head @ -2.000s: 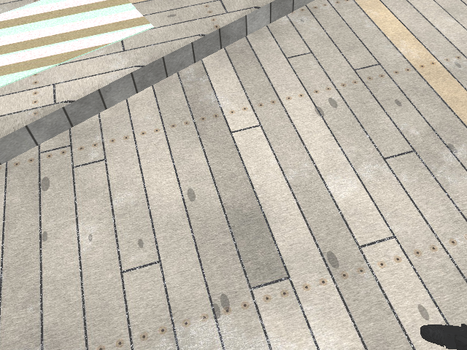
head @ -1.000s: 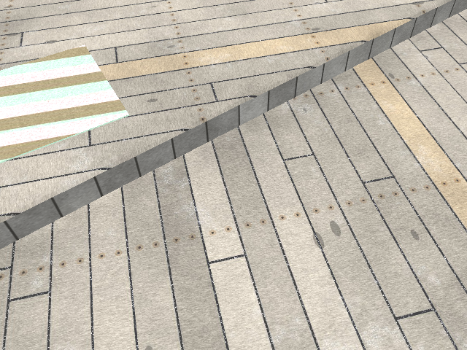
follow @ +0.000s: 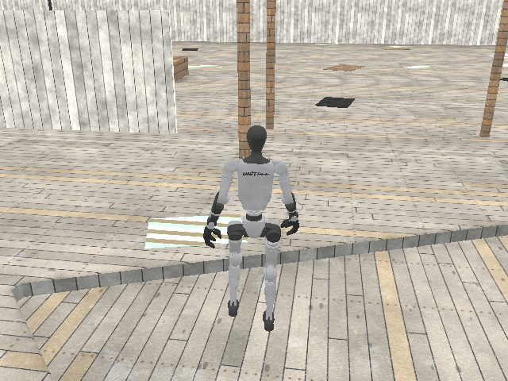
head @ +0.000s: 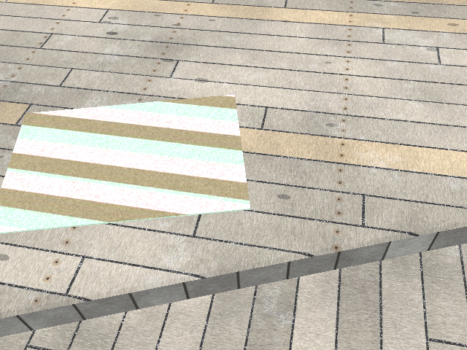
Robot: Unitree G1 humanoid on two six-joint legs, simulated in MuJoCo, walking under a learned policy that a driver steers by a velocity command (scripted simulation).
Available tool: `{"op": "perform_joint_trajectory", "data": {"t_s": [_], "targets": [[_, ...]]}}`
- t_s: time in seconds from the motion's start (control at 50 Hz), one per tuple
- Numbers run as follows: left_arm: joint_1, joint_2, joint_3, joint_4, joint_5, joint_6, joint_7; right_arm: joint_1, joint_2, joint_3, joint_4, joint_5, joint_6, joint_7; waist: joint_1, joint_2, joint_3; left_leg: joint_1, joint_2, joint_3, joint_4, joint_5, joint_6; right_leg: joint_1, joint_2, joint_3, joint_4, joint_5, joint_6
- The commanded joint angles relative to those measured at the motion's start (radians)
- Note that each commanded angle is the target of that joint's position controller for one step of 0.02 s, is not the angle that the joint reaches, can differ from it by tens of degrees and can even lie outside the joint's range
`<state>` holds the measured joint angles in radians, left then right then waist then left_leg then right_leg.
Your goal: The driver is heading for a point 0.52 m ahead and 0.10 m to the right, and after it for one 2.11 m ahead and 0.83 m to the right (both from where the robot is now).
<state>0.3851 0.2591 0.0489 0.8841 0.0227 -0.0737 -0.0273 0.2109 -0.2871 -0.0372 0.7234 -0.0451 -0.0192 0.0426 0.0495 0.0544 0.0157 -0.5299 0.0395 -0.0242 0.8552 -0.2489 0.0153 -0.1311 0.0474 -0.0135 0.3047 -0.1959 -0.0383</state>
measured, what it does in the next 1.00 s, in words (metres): walks ahead, turning right: left foot, then right foot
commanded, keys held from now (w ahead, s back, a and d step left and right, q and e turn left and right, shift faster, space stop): w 0.18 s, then w+e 0.56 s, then e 0.26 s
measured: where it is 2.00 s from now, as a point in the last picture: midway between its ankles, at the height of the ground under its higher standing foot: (296, 300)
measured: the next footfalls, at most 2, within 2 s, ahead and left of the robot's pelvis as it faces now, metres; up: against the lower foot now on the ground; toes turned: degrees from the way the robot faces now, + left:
left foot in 0.18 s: +0.22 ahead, +0.12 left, +0.00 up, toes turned +3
right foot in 0.68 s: +0.49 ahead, -0.09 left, +0.00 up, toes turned -17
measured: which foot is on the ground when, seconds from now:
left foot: up 0.00-0.16, down 0.18-0.66, up 0.68-1.00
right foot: down 0.00-0.20, up 0.22-0.66, down 0.68-1.00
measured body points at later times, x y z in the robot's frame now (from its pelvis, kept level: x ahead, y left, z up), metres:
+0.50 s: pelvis +0.25 +0.03 +0.00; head +0.27 +0.04 +0.45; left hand +0.39 +0.28 -0.14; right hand +0.23 -0.23 -0.13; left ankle +0.18 +0.12 -0.75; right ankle +0.35 -0.12 -0.69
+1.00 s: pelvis +0.47 -0.05 +0.00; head +0.50 -0.08 +0.44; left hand +0.62 +0.20 -0.12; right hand +0.51 -0.34 -0.13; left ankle +0.56 +0.09 -0.60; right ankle +0.45 -0.08 -0.75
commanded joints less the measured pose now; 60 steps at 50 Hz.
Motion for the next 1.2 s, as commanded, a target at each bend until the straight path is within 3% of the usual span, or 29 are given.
{"op": "perform_joint_trajectory", "data": {"t_s": [0.02,0.1,0.16,0.18,0.2,0.22,0.24,0.28,0.3,0.32,0.36,0.46,0.56,0.64,0.66,0.68,0.7,0.72,0.74,0.76,0.78,0.82,0.9,0.98,1.02,1.04,1.1,1.14,1.2], "targets": [[-0.016,0.147,0.031,-0.039,-0.005,-0.012,-0.002,-0.105,-0.037,0.004,-0.083,0.007,-0.018,0.006,0.003,-0.174,0.019,0.017,0.009,0.046,-0.166,0.085,-0.005,0.003,-0.223,0.158,-0.151,0.161,-0.143],[0.034,0.169,0.034,-0.001,-0.006,-0.004,0.001,-0.153,-0.052,0.004,-0.093,0.011,-0.025,-0.005,0.010,-0.160,0.023,0.098,-0.017,0.081,-0.274,0.084,0.018,0.042,-0.261,0.160,-0.097,0.254,-0.125],[0.023,0.169,0.028,0.019,-0.013,0.002,0.009,-0.010,-0.070,-0.010,-0.038,-0.004,-0.040,-0.022,-0.076,-0.106,-0.020,0.351,-0.059,0.090,-0.412,0.087,0.066,0.009,-0.230,0.104,0.098,0.469,-0.087],[0.009,0.139,0.016,0.009,-0.013,0.000,0.011,0.145,-0.118,-0.028,0.008,-0.017,-0.049,-0.033,-0.145,-0.045,-0.114,0.558,0.017,-0.007,-0.437,0.037,0.105,-0.080,-0.178,0.055,0.300,0.441,-0.061],[0.020,0.049,-0.012,-0.043,-0.034,-0.005,0.008,0.272,-0.226,-0.054,0.014,-0.034,-0.052,-0.046,-0.184,0.152,-0.230,0.810,0.300,-0.378,-0.536,-0.139,0.187,-0.346,-0.059,-0.030,0.623,0.074,-0.016],[0.029,0.112,0.006,-0.037,-0.014,0.005,0.019,0.254,-0.243,-0.065,0.031,0.002,-0.037,-0.048,-0.159,0.193,-0.201,0.751,0.394,-0.596,-0.638,-0.171,0.236,-0.487,0.008,0.007,0.770,-0.311,-0.026],[0.006,0.149,0.019,-0.021,0.000,0.015,0.020,0.172,-0.173,-0.045,0.021,0.014,-0.034,-0.043,-0.119,0.071,-0.082,0.648,0.348,-0.467,-0.633,-0.189,0.219,-0.511,-0.058,0.072,0.818,-0.270,-0.041],[-0.025,0.105,0.013,-0.004,-0.007,0.024,0.007,0.087,-0.070,-0.016,0.021,0.017,-0.047,-0.038,-0.077,0.029,0.024,0.503,0.250,-0.243,-0.682,-0.010,0.158,-0.467,-0.112,0.079,0.759,-0.156,-0.037],[-0.025,0.093,0.013,0.005,0.005,0.034,0.002,0.069,-0.052,-0.009,0.032,0.020,-0.055,-0.043,-0.059,0.042,0.040,0.466,0.209,-0.169,-0.708,0.049,0.126,-0.444,-0.121,0.074,0.742,-0.115,-0.025],[-0.007,0.080,0.009,0.014,0.011,0.041,-0.004,0.071,-0.065,-0.012,0.040,0.018,-0.064,-0.046,-0.049,0.068,0.027,0.446,0.209,-0.126,-0.713,0.138,0.131,-0.414,-0.118,0.065,0.751,-0.085,-0.014],[-0.049,0.069,0.010,0.007,0.010,0.048,-0.012,0.096,-0.067,-0.015,0.067,0.023,-0.079,-0.046,-0.043,0.034,0.037,0.455,0.202,-0.049,-0.721,0.281,0.135,-0.453,-0.121,0.060,0.759,-0.033,-0.003],[-0.244,0.039,0.000,-0.060,0.010,0.047,-0.032,0.136,-0.061,-0.015,0.117,0.024,-0.086,-0.051,-0.063,0.013,0.072,0.484,0.177,0.103,-0.736,0.393,0.130,-0.541,-0.130,0.016,0.591,0.121,0.022],[-0.385,0.028,-0.017,-0.125,0.013,0.044,-0.046,0.181,-0.091,-0.022,0.163,0.023,-0.082,-0.060,-0.082,0.012,0.083,0.522,0.189,0.194,-0.684,0.557,0.106,-0.431,-0.091,-0.080,0.343,0.175,-0.022],[-0.259,0.071,-0.001,-0.103,0.021,0.045,-0.027,0.160,-0.134,-0.031,0.176,0.018,-0.061,-0.073,-0.013,0.041,-0.021,0.633,0.211,0.239,-0.385,1.030,0.082,-0.279,0.012,-0.132,0.301,0.006,-0.116],[-0.143,0.090,0.011,-0.072,0.024,0.037,-0.020,0.145,-0.145,-0.032,0.168,0.021,-0.049,-0.072,0.038,0.023,-0.088,0.594,0.200,0.251,-0.191,1.017,0.071,-0.141,0.046,-0.129,0.248,0.011,-0.148],[0.015,0.146,0.037,-0.031,0.036,0.032,-0.008,0.139,-0.144,-0.030,0.151,0.021,-0.046,-0.072,0.107,-0.032,-0.176,0.432,0.173,0.259,0.076,0.769,0.042,0.091,-0.011,-0.026,0.183,0.027,-0.193],[0.018,0.286,0.075,-0.045,0.034,0.040,0.009,0.221,-0.020,-0.003,0.095,0.028,-0.053,-0.052,0.029,-0.291,-0.277,0.009,0.013,0.261,0.450,-0.100,-0.019,0.421,-0.325,0.440,0.188,0.145,-0.333],[0.040,0.305,0.085,-0.056,-0.007,0.055,0.009,0.148,-0.096,-0.019,0.080,0.021,-0.057,-0.052,0.070,-0.205,-0.362,-0.132,-0.084,0.046,0.627,-0.295,-0.024,0.465,-0.395,0.736,0.045,0.151,-0.407],[-0.029,0.278,0.082,-0.057,-0.017,0.061,0.016,0.081,-0.096,-0.018,0.062,0.021,-0.065,-0.048,0.045,-0.117,-0.220,-0.199,-0.003,-0.022,0.594,-0.181,-0.009,0.359,-0.364,0.576,0.013,0.099,-0.366],[-0.094,0.211,0.065,-0.065,-0.019,0.060,0.021,0.062,-0.086,-0.012,0.061,0.029,-0.074,-0.052,0.011,-0.066,-0.088,-0.171,0.029,-0.003,0.510,-0.111,-0.010,0.198,-0.332,0.476,-0.015,0.216,-0.326],[-0.132,0.172,0.053,-0.070,-0.015,0.056,0.026,0.051,-0.078,-0.011,0.063,0.024,-0.069,-0.057,-0.024,-0.038,-0.029,-0.127,0.045,0.002,0.479,-0.102,-0.018,0.104,-0.286,0.403,-0.015,0.420,-0.290],[-0.162,0.140,0.038,-0.077,-0.021,0.043,0.026,0.108,-0.064,-0.006,0.072,0.003,-0.029,-0.060,-0.077,-0.048,-0.034,-0.005,0.052,-0.002,0.423,-0.107,-0.044,-0.019,-0.236,0.284,-0.004,0.745,-0.266],[-0.112,0.178,0.048,-0.073,-0.011,0.029,0.025,0.082,-0.038,-0.003,0.049,0.007,0.008,-0.061,-0.074,-0.101,-0.092,-0.040,0.013,0.042,0.439,-0.095,-0.075,-0.008,-0.170,0.212,0.037,0.939,-0.240],[-0.027,0.182,0.046,-0.078,-0.012,0.044,0.044,-0.061,-0.059,-0.015,-0.019,0.001,0.029,-0.077,-0.024,-0.092,-0.079,-0.322,0.016,0.020,0.678,-0.144,-0.066,0.109,-0.197,0.340,0.044,0.721,-0.257],[0.043,0.168,0.043,-0.067,-0.009,0.050,0.058,-0.129,-0.020,-0.004,-0.063,-0.015,0.041,-0.085,0.002,-0.073,-0.068,-0.536,0.006,0.009,0.880,-0.209,-0.058,0.231,-0.217,0.421,0.115,0.719,-0.267],[0.075,0.180,0.044,-0.069,-0.004,0.046,0.064,-0.162,-0.031,-0.004,-0.081,-0.003,0.039,-0.083,0.018,-0.074,-0.064,-0.601,0.005,0.011,0.879,-0.215,-0.052,0.278,-0.225,0.448,0.096,0.641,-0.269],[0.169,0.165,0.032,-0.044,0.003,0.043,0.083,-0.285,0.014,0.020,-0.158,-0.006,0.038,-0.082,0.054,-0.104,-0.037,-0.801,-0.018,0.026,1.019,-0.278,-0.030,0.360,-0.236,0.521,0.108,0.559,-0.275],[0.184,0.159,0.026,-0.036,-0.002,0.041,0.090,-0.322,0.042,0.039,-0.210,-0.010,0.045,-0.086,0.040,-0.096,-0.030,-0.867,-0.035,0.008,1.097,-0.313,-0.015,0.332,-0.239,0.527,0.131,0.600,-0.265],[0.141,0.170,0.022,-0.035,-0.007,0.043,0.089,-0.377,0.035,0.053,-0.288,-0.012,0.049,-0.087,0.007,-0.087,0.002,-0.746,-0.027,0.025,0.831,-0.266,-0.021,0.167,-0.174,0.496,0.045,0.449,-0.209]]}}
Velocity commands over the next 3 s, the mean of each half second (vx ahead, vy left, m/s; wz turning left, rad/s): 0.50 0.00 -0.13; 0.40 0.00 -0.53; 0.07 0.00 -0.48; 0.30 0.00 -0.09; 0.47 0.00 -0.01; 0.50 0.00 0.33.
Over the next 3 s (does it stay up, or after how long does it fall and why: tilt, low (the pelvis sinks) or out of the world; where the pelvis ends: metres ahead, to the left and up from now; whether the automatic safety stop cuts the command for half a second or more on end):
stays up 1.03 -0.47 0.10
